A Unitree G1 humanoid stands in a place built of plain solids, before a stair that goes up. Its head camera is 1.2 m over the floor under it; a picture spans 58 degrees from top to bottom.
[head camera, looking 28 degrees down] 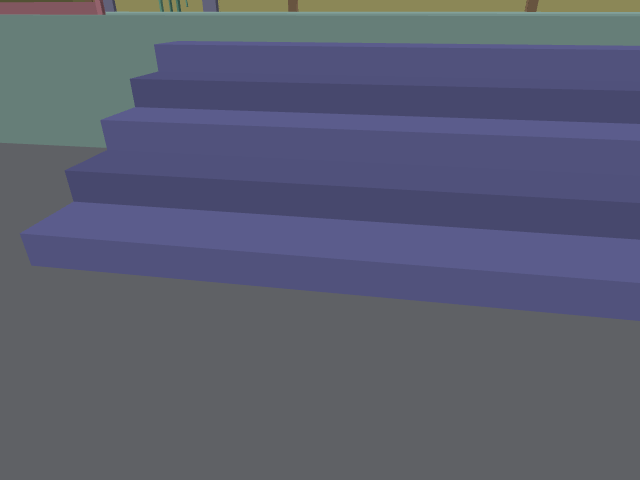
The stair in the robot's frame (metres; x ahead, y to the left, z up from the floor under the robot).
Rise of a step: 0.19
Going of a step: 0.42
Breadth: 4.95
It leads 9 degrees to the right of straight ahead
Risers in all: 6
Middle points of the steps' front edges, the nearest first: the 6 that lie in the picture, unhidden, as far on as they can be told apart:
1.58 -0.91 0.19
1.99 -0.97 0.39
2.41 -1.04 0.58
2.83 -1.11 0.77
3.24 -1.17 0.97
3.66 -1.24 1.16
